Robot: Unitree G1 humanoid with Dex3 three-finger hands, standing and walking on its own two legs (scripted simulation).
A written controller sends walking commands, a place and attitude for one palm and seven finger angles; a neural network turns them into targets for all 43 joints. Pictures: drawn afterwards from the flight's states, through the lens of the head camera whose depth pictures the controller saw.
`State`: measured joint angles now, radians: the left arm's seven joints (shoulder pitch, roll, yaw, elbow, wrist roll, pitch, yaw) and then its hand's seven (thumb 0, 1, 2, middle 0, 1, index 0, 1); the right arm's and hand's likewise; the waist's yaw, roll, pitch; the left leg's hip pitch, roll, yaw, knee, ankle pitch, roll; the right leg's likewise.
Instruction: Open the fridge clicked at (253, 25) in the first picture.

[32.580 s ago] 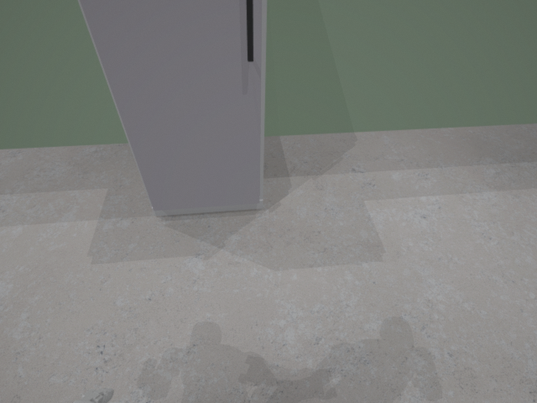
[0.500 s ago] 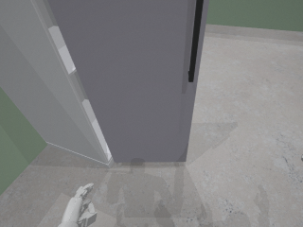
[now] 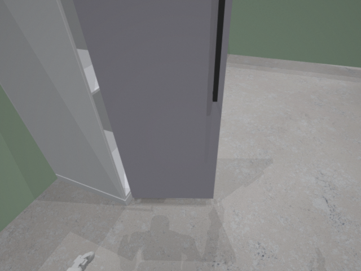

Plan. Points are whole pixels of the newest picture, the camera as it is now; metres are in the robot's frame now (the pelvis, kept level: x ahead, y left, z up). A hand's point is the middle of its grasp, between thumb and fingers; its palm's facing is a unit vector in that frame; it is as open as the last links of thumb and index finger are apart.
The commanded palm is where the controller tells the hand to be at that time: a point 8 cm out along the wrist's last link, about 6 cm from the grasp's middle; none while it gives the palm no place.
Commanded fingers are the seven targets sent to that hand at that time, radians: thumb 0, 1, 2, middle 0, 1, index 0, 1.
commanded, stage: stop stepping back and stand still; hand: right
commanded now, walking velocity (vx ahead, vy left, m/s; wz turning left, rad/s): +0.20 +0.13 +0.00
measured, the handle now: (218, 36) +0.74 -0.11 +0.27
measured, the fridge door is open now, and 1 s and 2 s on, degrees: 69 69 69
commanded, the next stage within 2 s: let the arm hang, fingers relaxed in 0.20 s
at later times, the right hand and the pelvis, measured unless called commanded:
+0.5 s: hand out of the picture +0.18 -0.24 -0.08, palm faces +0.17 +0.92 -0.35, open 7.4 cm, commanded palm none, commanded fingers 0.00 -0.90 -0.90 0.20 0.30 0.20 0.30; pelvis +0.02 -0.01 -0.01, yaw -6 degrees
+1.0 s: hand out of the picture +0.03 -0.22 -0.15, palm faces +0.08 +0.97 -0.24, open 7.3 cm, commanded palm none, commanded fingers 0.00 -0.90 -0.90 0.20 0.30 0.20 0.30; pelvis +0.03 -0.03 +0.02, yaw -3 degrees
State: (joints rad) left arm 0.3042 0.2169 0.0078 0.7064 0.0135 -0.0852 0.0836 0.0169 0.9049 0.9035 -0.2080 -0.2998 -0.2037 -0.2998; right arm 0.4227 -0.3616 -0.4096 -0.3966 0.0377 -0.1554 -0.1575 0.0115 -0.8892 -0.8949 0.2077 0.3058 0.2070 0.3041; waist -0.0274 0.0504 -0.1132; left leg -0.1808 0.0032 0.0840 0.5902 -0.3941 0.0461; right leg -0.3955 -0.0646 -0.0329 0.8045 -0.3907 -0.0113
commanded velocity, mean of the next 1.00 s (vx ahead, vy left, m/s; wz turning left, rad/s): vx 0.02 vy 0.02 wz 0.00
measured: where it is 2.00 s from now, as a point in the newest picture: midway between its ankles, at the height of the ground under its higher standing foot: outside the picture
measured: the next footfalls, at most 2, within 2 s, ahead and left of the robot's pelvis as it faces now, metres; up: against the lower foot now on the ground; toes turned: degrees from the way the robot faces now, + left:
right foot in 0.02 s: +0.07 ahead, -0.15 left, +0.00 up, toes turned -4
right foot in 0.50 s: +0.08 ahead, -0.15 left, +0.00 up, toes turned -12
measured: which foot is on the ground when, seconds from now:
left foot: down 0.00-1.00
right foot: up 0.00-0.00, down 0.02-0.24, up 0.26-0.48, down 0.50-1.00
